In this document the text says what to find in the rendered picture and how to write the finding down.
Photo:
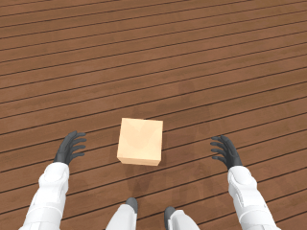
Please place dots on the right robot hand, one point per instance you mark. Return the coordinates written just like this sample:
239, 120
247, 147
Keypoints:
231, 156

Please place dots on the robot right forearm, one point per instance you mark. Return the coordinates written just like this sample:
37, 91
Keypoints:
251, 208

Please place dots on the robot left forearm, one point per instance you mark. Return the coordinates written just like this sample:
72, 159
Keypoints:
46, 209

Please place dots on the left robot thigh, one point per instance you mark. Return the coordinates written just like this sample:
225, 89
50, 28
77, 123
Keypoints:
123, 219

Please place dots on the carton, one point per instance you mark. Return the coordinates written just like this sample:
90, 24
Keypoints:
140, 142

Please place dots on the left robot hand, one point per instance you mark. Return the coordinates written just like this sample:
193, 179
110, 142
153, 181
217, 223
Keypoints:
65, 152

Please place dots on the robot left shin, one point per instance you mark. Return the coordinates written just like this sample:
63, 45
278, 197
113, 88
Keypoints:
125, 206

